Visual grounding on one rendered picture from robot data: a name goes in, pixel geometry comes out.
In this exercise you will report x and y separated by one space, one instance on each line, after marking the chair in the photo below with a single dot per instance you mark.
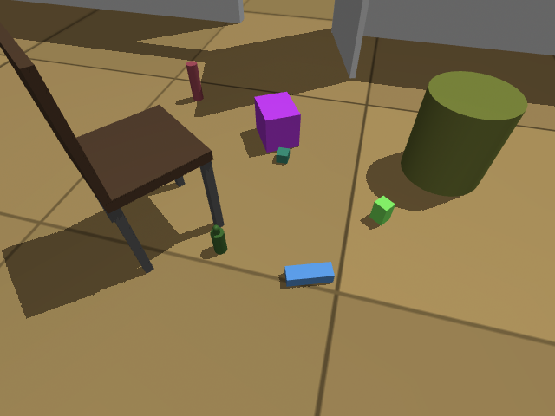
127 159

